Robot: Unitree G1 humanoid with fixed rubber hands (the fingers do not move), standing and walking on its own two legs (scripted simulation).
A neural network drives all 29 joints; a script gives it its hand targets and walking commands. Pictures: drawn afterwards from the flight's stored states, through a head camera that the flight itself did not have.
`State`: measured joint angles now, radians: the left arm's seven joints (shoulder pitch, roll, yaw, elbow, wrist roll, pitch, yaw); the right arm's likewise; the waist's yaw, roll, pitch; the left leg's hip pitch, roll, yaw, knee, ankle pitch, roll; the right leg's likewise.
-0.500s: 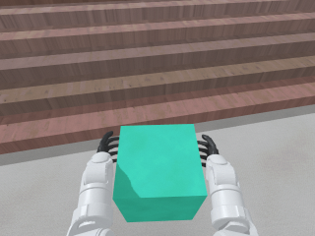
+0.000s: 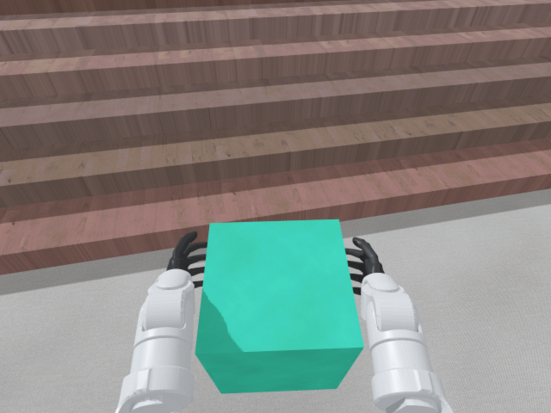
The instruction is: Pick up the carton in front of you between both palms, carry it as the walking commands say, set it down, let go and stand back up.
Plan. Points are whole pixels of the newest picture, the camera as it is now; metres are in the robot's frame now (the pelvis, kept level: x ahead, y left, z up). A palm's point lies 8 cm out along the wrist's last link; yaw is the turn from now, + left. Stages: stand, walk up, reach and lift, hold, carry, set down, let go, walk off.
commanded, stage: reach and lift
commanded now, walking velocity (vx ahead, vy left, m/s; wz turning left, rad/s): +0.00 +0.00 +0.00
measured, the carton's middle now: (277, 311) +0.29 +0.00 -0.06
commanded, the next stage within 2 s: hold in 0.24 s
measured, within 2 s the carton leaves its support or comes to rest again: neither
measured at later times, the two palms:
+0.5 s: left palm (172, 278) +0.29 +0.15 +0.06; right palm (374, 282) +0.28 -0.14 +0.05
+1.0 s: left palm (174, 276) +0.29 +0.15 +0.06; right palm (375, 279) +0.28 -0.15 +0.05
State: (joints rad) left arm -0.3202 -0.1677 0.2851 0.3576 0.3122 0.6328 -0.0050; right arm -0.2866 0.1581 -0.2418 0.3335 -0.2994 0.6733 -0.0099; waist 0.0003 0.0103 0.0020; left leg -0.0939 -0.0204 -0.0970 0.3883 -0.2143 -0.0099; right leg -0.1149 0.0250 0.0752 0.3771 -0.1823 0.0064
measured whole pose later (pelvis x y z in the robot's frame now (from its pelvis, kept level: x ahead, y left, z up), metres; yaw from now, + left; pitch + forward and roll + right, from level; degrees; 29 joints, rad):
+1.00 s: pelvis -0.01 +0.00 +0.00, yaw +0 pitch -8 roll +0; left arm -0.34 -0.17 0.29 0.30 0.33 0.73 -0.01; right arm -0.31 0.17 -0.24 0.29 -0.31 0.77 0.00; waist 0.00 0.01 0.01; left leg -0.03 -0.02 -0.10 0.37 -0.20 -0.01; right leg -0.05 0.03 0.08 0.36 -0.17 0.01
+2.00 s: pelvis +0.14 +0.01 -0.01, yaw +2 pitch +5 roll -2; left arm -0.04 -0.13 0.05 -0.46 0.08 1.13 0.11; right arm -0.03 0.13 -0.04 -0.47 -0.08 1.16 -0.11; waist -0.02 0.02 -0.16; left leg -0.05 0.05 0.02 0.32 -0.36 -0.01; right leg -0.45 -0.02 -0.19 0.46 -0.20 0.01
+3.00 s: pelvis +0.75 +0.04 -0.03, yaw +4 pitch +4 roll +0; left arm -0.56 -0.09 0.23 -0.16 0.02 1.17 0.18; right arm -0.57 0.06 -0.24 -0.17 0.01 1.20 -0.19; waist 0.04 0.03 -0.02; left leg -0.21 0.06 0.09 0.97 -0.50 0.01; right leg -0.54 -0.02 -0.19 0.64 -0.16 -0.11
